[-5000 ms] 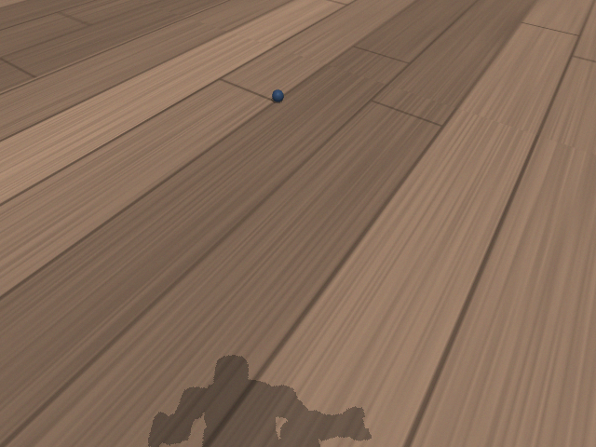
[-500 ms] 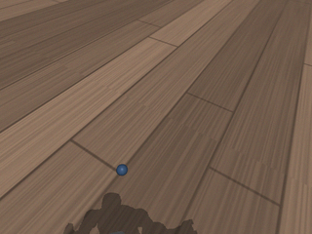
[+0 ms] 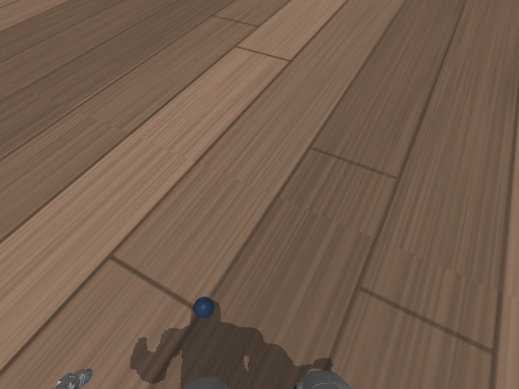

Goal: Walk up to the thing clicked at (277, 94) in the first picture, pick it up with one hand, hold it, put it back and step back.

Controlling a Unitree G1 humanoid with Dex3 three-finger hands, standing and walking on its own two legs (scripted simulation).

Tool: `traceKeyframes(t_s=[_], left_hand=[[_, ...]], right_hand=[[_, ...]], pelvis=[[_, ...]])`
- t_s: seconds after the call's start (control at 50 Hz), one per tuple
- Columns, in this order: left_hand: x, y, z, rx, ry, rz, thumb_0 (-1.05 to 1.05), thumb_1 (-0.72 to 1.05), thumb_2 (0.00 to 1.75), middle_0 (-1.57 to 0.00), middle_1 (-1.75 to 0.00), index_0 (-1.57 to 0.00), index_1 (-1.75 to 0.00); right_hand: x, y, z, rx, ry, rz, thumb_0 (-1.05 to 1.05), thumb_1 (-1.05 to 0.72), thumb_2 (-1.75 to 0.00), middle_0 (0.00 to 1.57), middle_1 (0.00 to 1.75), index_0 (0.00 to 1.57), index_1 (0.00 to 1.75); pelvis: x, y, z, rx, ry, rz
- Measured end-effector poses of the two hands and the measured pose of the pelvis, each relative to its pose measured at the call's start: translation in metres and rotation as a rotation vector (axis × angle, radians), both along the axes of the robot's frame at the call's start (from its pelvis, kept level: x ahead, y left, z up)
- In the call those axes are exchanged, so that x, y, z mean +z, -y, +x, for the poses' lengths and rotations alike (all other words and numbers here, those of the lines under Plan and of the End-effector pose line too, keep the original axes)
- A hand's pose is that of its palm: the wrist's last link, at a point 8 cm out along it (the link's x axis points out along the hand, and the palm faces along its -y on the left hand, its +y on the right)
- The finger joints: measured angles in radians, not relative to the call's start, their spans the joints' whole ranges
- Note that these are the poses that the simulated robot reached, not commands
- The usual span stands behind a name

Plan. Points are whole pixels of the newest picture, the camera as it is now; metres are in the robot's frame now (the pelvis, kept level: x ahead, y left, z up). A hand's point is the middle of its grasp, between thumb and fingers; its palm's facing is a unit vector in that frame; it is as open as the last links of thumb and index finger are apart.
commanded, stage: walk up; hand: left
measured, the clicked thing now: (203, 307) +0.47 +0.22 -0.72
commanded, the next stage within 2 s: stand in 1.44 s
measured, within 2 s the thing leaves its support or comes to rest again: neither
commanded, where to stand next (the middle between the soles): +0.08 +0.02 m, yaw +2 degrees
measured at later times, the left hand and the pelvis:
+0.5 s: hand out of the picture +0.10 +0.28 -0.15, palm faces +0.01 -0.94 -0.33, open 7.3 cm; pelvis +0.05 +0.02 +0.01, yaw +1 degrees
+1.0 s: hand out of the picture +0.14 +0.27 -0.13, palm faces +0.00 -0.94 -0.33, open 7.3 cm; pelvis +0.06 +0.01 +0.03, yaw +1 degrees
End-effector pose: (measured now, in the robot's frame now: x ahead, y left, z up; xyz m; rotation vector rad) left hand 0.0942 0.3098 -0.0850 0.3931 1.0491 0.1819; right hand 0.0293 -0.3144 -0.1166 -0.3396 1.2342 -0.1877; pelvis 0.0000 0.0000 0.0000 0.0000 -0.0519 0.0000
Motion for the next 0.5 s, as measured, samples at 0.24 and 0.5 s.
traceKeyframes(t_s=[0.24, 0.5], left_hand=[[-0.029, -0.020, 0.014, 0.075, -0.080, -0.035, 0.00, 0.91, 0.89, -0.21, -0.30, -0.21, -0.30], [-0.027, -0.014, 0.003, 0.126, -0.197, -0.070, 0.00, 0.91, 0.89, -0.20, -0.30, -0.21, -0.30]], right_hand=[[0.010, -0.023, 0.081, 0.043, 0.083, -0.041, 0.01, -0.90, -0.90, 0.20, 0.30, 0.20, 0.30], [0.024, -0.043, 0.138, 0.074, 0.097, 0.003, 0.01, -0.90, -0.90, 0.20, 0.30, 0.20, 0.30]], pelvis=[[-0.005, -0.020, 0.034, 0.003, 0.000, -0.002], [0.013, -0.020, 0.053, 0.012, -0.008, -0.014]])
